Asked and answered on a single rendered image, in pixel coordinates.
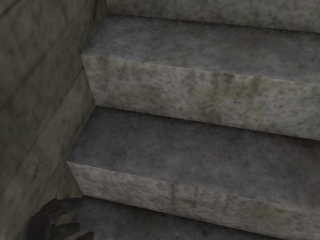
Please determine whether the robot left hand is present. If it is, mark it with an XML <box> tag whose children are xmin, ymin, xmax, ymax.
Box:
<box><xmin>21</xmin><ymin>197</ymin><xmax>95</xmax><ymax>240</ymax></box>

